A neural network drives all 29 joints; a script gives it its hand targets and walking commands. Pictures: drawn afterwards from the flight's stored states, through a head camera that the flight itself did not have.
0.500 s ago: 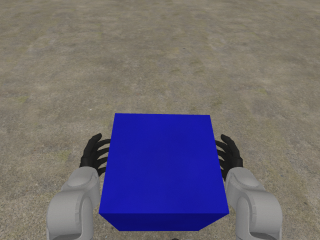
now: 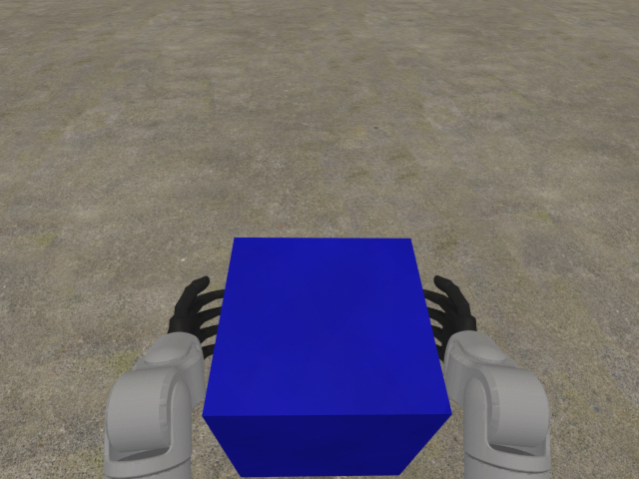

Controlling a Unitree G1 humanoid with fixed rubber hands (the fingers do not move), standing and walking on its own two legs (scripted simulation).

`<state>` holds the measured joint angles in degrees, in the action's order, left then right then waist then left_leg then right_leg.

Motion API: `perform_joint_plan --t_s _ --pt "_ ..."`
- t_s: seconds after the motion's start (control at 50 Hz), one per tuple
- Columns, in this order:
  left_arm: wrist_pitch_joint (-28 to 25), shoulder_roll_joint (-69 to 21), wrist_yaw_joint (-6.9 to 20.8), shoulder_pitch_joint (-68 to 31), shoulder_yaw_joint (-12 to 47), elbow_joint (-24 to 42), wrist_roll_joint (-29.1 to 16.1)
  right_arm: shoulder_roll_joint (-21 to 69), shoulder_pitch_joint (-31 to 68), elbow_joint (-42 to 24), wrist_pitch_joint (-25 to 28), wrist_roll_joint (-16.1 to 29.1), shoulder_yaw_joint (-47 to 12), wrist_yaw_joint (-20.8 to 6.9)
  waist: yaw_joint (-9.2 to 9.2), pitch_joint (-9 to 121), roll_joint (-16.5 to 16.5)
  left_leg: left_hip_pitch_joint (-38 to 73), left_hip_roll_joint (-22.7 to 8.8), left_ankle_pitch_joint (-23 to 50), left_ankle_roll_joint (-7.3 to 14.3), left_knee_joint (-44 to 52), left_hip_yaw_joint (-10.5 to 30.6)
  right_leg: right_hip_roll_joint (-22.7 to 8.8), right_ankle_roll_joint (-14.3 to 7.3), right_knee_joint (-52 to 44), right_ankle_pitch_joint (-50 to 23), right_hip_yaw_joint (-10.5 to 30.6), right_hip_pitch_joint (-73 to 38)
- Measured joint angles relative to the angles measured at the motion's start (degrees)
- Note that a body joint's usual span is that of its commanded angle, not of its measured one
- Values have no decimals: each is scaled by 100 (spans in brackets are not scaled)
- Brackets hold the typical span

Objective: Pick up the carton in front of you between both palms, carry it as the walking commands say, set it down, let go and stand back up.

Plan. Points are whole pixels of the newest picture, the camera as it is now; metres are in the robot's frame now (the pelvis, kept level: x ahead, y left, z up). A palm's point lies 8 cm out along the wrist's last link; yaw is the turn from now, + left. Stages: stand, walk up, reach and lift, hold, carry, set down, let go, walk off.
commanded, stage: carry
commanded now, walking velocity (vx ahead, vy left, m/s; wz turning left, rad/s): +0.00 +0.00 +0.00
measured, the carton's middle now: (321, 363) +0.26 +0.00 +0.03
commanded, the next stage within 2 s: hold in 1.20 s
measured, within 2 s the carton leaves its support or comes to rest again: neither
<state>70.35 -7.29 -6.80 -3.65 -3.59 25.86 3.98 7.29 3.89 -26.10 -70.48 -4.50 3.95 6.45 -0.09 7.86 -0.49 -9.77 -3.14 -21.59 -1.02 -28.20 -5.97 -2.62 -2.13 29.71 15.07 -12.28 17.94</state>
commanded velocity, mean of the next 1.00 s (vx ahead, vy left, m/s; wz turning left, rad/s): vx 0.00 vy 0.00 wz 0.00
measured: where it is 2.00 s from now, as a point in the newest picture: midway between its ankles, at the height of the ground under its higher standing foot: outside the picture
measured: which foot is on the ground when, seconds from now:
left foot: down 0.00-1.00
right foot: down 0.00-1.00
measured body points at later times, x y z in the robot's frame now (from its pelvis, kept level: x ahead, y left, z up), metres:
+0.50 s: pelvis -0.01 +0.02 +0.00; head -0.04 +0.02 +0.45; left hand +0.25 +0.17 +0.07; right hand +0.25 -0.14 +0.07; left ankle -0.08 +0.11 -0.73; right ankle +0.01 -0.09 -0.73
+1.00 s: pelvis -0.04 +0.02 +0.00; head -0.05 +0.02 +0.45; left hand +0.27 +0.17 +0.03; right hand +0.27 -0.13 +0.03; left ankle -0.08 +0.12 -0.73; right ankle +0.01 -0.09 -0.73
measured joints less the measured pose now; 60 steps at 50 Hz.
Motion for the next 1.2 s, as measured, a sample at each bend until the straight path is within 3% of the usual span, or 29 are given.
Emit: perform_joint_plan --t_s 0.26,0.42,0.66,0.96,1.06,1.2 --pt "-29 0 3 58 36 31 9 -1 -85 -30 57 21 -14 -1 22 -84 -5 38 102 -112 105 -93 -26 -118 106 182 122 46 6" --pt "-299 2 118 25 11 -548 186 -3 -53 545 323 -157 7 -110 4 -87 -7 81 133 -34 146 -42 -33 -137 124 81 10 51 -61" --pt "-1242 -7 338 -238 -135 -1730 527 6 203 1739 1281 -494 139 -322 -3 -166 16 5 180 150 196 30 -61 -163 122 -91 -240 74 -25" --pt "-2932 -78 575 -826 -633 -3642 948 76 799 3638 2956 -944 655 -580 -8 -316 26 -145 216 264 234 -5 -93 -196 116 -134 -407 105 98" --pt "-3157 -93 581 -906 -692 -3675 946 90 873 3667 3183 -942 708 -582 -5 -375 19 -194 217 270 239 -34 -94 -200 115 -126 -425 107 138" --pt "-2920 -76 572 -808 -589 -3330 876 73 775 3324 2944 -850 600 -558 10 -340 11 -224 213 238 241 -84 -89 -202 120 -86 -398 104 161"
